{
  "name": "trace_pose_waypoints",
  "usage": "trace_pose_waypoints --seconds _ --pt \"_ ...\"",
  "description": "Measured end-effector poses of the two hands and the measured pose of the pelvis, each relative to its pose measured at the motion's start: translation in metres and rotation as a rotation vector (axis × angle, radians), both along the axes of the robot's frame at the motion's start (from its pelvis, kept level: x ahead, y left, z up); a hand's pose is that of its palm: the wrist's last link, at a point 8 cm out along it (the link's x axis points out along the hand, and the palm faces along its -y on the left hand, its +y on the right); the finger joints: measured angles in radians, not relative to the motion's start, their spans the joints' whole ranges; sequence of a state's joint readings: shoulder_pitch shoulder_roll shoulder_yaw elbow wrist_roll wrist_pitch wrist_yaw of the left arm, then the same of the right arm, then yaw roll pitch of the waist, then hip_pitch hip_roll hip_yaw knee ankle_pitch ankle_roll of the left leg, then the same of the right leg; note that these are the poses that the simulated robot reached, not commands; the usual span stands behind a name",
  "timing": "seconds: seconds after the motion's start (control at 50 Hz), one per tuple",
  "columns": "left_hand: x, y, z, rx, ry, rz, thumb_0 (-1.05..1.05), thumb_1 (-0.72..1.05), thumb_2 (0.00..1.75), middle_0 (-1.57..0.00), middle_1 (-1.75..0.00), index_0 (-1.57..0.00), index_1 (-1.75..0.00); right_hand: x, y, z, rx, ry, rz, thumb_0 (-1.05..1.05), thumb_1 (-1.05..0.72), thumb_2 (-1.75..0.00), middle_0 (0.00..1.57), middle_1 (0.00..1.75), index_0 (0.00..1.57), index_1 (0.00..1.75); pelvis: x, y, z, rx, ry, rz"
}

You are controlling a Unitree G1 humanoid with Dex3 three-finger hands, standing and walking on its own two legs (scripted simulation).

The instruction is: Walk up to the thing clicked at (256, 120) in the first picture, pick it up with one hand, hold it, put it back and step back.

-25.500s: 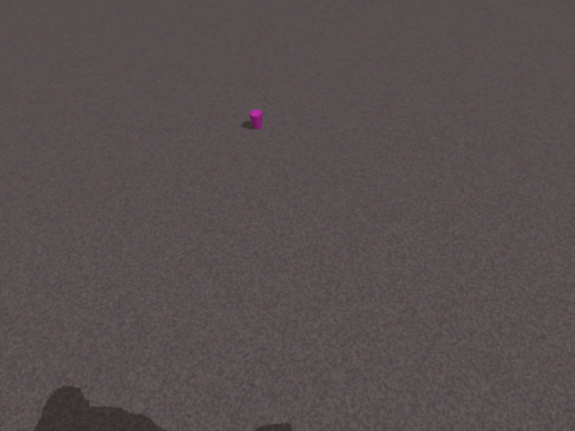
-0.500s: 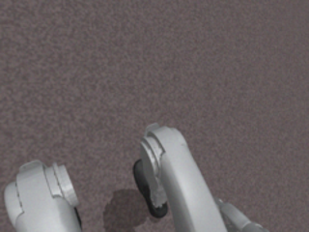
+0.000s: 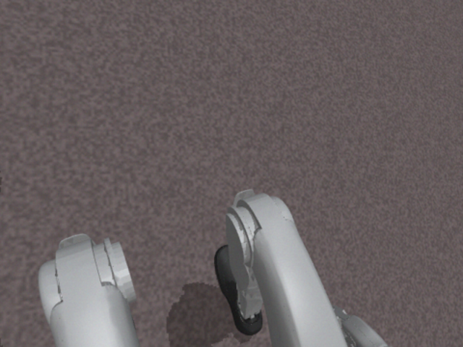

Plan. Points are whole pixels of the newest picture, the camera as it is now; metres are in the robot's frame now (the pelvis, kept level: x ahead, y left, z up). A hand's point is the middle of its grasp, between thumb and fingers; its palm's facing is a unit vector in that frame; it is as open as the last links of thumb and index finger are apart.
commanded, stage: settle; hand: left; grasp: from above
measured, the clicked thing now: out of the picture +0.46 +0.35 -0.24
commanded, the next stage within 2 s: lift in 0.46 s
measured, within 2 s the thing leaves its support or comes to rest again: neither
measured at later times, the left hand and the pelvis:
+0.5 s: hand out of the picture +0.43 +0.35 -0.11, palm faces -0.45 -0.11 -0.88, open 9.9 cm; pelvis -0.01 +0.00 +0.04, yaw +4 degrees
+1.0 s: hand out of the picture +0.41 +0.35 -0.03, palm faces -0.45 -0.12 -0.89, open 9.9 cm; pelvis -0.01 +0.00 +0.08, yaw +7 degrees
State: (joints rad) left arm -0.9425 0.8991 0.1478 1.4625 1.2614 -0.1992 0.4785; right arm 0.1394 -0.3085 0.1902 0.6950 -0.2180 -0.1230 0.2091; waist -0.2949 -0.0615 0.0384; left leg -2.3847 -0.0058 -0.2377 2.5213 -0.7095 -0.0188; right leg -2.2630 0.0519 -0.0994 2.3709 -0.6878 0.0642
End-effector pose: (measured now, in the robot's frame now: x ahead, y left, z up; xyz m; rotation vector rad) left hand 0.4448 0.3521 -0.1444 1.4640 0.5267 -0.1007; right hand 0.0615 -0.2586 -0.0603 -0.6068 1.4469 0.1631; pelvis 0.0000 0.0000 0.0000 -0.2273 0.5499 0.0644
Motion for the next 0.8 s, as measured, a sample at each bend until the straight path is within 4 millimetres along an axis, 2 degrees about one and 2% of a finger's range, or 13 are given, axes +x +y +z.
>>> trace_pose_waypoints --seconds 0.2,0.32,0.42,0.58,0.7,0.8 --pt "-0.003 0.008 0.048 0.021 0.040 0.006 0.01 -0.01 0.63 -0.71 -0.92 -0.57 -0.85 0.028 0.001 -0.003 0.041 -0.065 -0.062 0.00 -0.92 -0.90 0.20 0.30 0.20 0.30 0.000 0.000 0.017 0.021 0.039 0.027" --pt "-0.003 0.005 0.073 0.009 0.078 -0.015 0.00 -0.02 0.65 -0.73 -0.90 -0.59 -0.84 0.034 0.000 0.003 0.040 -0.088 -0.079 0.00 -0.92 -0.91 0.20 0.30 0.20 0.30 -0.004 -0.001 0.029 0.034 0.041 0.038" --pt "-0.005 0.001 0.085 -0.001 0.088 -0.038 0.00 -0.03 0.65 -0.74 -0.90 -0.60 -0.84 0.029 -0.005 0.011 0.017 -0.090 -0.093 0.00 -0.92 -0.91 0.20 0.30 0.20 0.30 -0.008 -0.003 0.036 0.040 0.037 0.041" --pt "-0.005 0.000 0.097 0.005 0.064 -0.052 0.00 -0.04 0.66 -0.74 -0.89 -0.60 -0.83 0.009 -0.011 0.017 -0.017 -0.064 -0.121 0.00 -0.92 -0.91 0.20 0.30 0.20 0.30 -0.012 -0.004 0.039 0.048 0.033 0.044" --pt "-0.007 0.001 0.107 0.011 0.053 -0.033 0.00 -0.03 0.65 -0.74 -0.90 -0.60 -0.83 -0.003 -0.009 0.017 -0.014 -0.049 -0.161 0.00 -0.92 -0.91 0.20 0.30 0.20 0.30 -0.014 -0.004 0.042 0.054 0.041 0.047" --pt "-0.013 0.001 0.121 0.000 0.074 -0.011 0.00 -0.03 0.65 -0.73 -0.90 -0.59 -0.84 -0.005 -0.005 0.021 0.005 -0.052 -0.197 0.00 -0.93 -0.91 0.20 0.30 0.20 0.30 -0.014 -0.004 0.051 0.062 0.051 0.051"
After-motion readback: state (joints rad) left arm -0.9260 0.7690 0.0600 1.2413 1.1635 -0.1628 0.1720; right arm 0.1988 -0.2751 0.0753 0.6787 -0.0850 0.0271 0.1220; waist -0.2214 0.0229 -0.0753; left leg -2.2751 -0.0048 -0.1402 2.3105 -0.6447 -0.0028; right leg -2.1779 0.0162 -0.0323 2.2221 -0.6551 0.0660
